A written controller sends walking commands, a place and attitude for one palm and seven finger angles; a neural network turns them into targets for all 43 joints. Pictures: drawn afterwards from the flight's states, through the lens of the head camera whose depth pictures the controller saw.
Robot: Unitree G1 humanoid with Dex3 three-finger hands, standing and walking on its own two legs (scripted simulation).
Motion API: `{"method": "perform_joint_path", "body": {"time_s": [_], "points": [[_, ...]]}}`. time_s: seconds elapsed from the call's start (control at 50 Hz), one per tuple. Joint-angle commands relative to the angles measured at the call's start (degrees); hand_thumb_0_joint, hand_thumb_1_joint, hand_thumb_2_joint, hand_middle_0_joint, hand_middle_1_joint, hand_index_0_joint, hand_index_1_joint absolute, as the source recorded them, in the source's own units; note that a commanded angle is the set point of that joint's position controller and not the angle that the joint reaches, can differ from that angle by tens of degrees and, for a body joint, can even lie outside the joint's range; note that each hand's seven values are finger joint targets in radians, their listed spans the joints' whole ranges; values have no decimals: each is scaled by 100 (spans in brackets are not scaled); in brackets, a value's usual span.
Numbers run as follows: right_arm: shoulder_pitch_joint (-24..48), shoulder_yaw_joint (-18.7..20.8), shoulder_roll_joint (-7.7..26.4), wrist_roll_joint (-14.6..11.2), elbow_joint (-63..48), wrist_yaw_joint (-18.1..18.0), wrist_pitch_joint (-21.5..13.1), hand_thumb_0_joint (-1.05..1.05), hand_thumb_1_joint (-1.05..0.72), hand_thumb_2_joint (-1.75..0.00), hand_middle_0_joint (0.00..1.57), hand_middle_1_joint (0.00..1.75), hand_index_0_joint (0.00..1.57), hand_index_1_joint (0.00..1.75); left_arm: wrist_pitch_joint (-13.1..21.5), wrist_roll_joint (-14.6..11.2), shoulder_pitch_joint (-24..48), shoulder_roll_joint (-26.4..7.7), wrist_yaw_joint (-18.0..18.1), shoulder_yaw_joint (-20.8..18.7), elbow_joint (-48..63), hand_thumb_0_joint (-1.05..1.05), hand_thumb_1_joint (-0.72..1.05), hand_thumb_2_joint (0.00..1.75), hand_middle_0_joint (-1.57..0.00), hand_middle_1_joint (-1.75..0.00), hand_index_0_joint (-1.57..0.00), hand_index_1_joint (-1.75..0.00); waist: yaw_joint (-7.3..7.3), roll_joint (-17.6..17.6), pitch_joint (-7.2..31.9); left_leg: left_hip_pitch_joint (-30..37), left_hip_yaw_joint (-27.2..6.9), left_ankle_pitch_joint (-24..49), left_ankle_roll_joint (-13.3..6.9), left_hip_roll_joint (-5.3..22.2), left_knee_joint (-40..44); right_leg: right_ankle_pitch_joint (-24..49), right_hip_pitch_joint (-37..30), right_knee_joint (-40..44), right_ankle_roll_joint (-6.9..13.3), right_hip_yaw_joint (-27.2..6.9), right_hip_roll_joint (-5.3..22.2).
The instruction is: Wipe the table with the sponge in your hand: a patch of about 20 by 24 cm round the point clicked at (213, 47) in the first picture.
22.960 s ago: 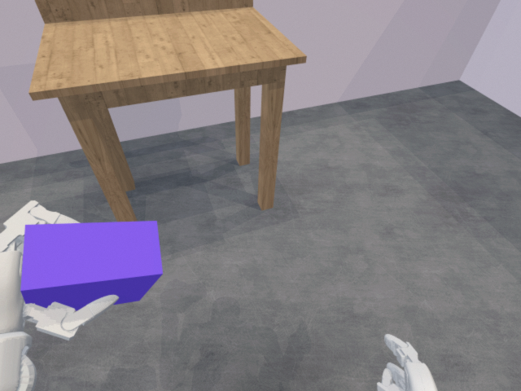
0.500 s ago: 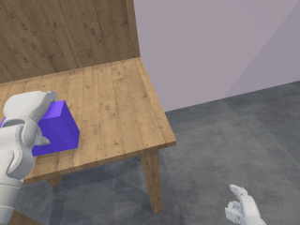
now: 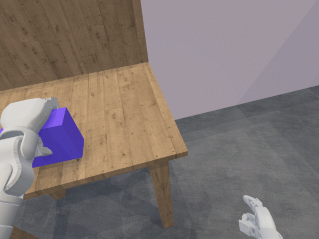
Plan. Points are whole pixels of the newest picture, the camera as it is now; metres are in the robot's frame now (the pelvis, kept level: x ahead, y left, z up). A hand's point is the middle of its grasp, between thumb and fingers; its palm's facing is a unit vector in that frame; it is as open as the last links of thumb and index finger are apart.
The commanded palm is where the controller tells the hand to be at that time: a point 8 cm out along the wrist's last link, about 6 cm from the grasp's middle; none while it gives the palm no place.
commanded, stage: lower the sponge onto the table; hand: left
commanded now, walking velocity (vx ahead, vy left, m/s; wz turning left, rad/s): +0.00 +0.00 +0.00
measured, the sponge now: (50, 144) +0.28 +0.33 +0.11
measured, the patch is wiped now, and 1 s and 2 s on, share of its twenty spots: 0.00 0.00 0.10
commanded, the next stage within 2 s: wipe forward along the first lane in 1.04 s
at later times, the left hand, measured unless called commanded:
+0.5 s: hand (41, 138) +0.27 +0.33 +0.14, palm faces +0.01 +0.00 -1.00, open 10.4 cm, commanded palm +0.24 +0.34 +0.21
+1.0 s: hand (44, 142) +0.27 +0.34 +0.12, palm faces +0.01 -0.01 -1.00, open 10.4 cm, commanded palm +0.24 +0.34 +0.19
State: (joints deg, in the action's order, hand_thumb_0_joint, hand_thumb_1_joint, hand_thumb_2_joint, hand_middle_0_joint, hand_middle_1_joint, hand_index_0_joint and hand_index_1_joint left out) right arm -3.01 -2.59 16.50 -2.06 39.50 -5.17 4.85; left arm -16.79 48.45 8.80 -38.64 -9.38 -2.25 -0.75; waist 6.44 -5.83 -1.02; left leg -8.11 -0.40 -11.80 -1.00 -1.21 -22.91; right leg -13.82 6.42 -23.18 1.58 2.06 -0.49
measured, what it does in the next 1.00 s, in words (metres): stands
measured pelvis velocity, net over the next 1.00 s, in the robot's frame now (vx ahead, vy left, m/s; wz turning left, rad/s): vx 0.00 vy -0.01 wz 0.00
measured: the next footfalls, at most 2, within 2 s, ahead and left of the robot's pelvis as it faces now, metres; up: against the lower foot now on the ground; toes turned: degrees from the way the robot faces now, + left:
none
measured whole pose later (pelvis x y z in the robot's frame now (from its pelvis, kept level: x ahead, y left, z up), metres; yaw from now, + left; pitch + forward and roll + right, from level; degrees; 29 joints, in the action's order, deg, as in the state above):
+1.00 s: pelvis +0.00 -0.01 +0.00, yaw +0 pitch -3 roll +0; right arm -3.6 -1.6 16.6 -2.0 41.6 -5.9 4.7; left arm -15.5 50.1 6.0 -35.9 -4.0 -2.3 -6.7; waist 6.3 -5.4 -0.8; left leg -8.2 -0.6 -12.1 -0.6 -0.8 -23.1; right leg -14.0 6.4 -23.2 1.9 2.1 -1.0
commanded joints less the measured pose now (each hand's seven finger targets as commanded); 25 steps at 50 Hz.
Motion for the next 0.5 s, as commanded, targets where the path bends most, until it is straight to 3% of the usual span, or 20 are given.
{"method": "perform_joint_path", "body": {"time_s": [0.0,0.02,0.04,0.06,0.1,0.12,0.14,0.16,0.22,0.24,0.28,0.32,0.34,0.36,0.42,0.44,0.48], "points": [[1098,190,629,19,-927,1,-254,0,-90,-90,20,30,20,30,-199,191,1764,-1899,455,-1199,1030,0,10,130,-120,-160,-120,-160,95,37,1449,176,-24,1588,-63,-181,249,1337,-653,199,187,-226,-103],[1172,167,660,6,-933,-4,-252,0,-90,-90,20,30,20,30,-285,227,1779,-2036,459,-1307,932,0,10,130,-120,-160,-120,-160,97,-11,1391,149,-45,1516,-57,-173,238,1278,-596,221,237,-351,-147],[1166,118,598,-10,-927,4,-266,0,-90,-90,20,30,20,30,-329,244,1789,-1739,435,-1025,840,0,10,130,-120,-160,-120,-160,50,110,1367,92,14,1546,-61,-189,217,1279,-610,183,192,-222,-96],[1130,150,610,-15,-858,-2,-231,0,-90,-90,20,30,20,30,-355,220,1691,-1710,415,-1010,747,0,10,130,-120,-160,-120,-160,7,127,1263,101,-7,1471,-66,-165,267,1221,-559,238,186,-222,-121],[1159,176,655,4,-892,-25,-233,0,-90,-90,20,30,20,30,-355,240,1831,-1869,361,-1054,948,0,10,130,-120,-160,-120,-160,13,80,1421,185,-10,1480,-86,-185,249,1296,-602,233,178,-233,-110],[1232,151,663,-21,-961,-32,-236,0,-90,-90,20,30,20,30,-380,262,1830,-1916,324,-1078,1048,0,10,130,-120,-160,-120,-160,20,-106,1440,203,-42,1447,-87,-189,225,1222,-563,244,223,-328,-152],[1217,106,572,-23,-956,-39,-279,0,-90,-90,20,30,20,30,-336,261,1941,-1564,288,-759,1079,0,10,130,-120,-160,-120,-160,-53,21,1462,224,13,1496,-104,-200,198,1226,-550,215,179,-201,-103],[1106,147,599,-13,-879,-57,-269,0,-90,-90,20,30,20,30,-312,227,1678,-1622,279,-856,849,0,10,130,-120,-160,-120,-160,-66,130,1283,192,-21,1430,-107,-170,237,1166,-500,255,172,-178,-132],[1171,154,632,1,-966,-87,-293,0,-90,-90,20,30,20,30,-185,281,1851,-1826,248,-985,1241,0,10,130,-120,-160,-120,-160,-34,-127,1454,323,-53,1484,-112,-177,209,1221,-505,271,213,-276,-158],[1129,120,559,4,-943,-88,-330,0,-90,-90,20,30,20,30,-128,277,1812,-1623,267,-840,1160,0,10,130,-120,-160,-120,-160,-43,24,1438,284,-3,1513,-121,-200,173,1203,-523,227,178,-173,-116],[1019,165,622,18,-859,-112,-288,0,-90,-90,20,30,20,30,-61,291,1748,-1661,313,-895,856,0,10,130,-120,-160,-120,-160,-68,118,1180,200,-26,1321,-98,-175,272,1055,-416,318,167,-145,-130],[1080,170,640,13,-886,-115,-304,0,-90,-90,20,30,20,30,3,321,1823,-2016,404,-1214,919,0,10,130,-120,-160,-120,-160,6,-56,1366,247,-45,1265,-96,-184,240,983,-471,321,224,-305,-162],[1071,133,557,22,-898,-107,-344,0,-90,-90,20,30,20,30,65,322,1911,-1710,438,-967,958,0,10,130,-120,-160,-120,-160,-6,84,1472,237,1,1380,-101,-210,208,1075,-552,247,193,-188,-105],[981,180,589,33,-798,-105,-330,0,-90,-90,20,30,20,30,100,297,1718,-1833,495,-1146,758,0,10,130,-120,-160,-120,-160,-13,69,1399,227,-11,1450,-96,-188,225,1172,-563,273,202,-212,-136],[1078,183,614,16,-878,-80,-304,0,-90,-90,20,30,20,30,54,276,1625,-1860,561,-1194,821,0,10,130,-120,-160,-120,-160,42,-211,1311,187,-33,1395,-73,-195,244,1138,-544,285,242,-289,-159],[1052,159,576,10,-819,-73,-315,0,-90,-90,20,30,20,30,44,295,1629,-1598,572,-987,645,0,10,130,-120,-160,-120,-160,-15,49,1264,141,25,1379,-76,-192,232,1095,-499,271,200,-196,-123],[1002,227,649,24,-796,-74,-300,0,-90,-90,20,30,20,30,44,293,1593,-1738,597,-1081,660,0,10,130,-120,-160,-120,-160,8,-2,1347,169,-1,1377,-75,-181,271,1160,-561,291,195,-210,-132]]}}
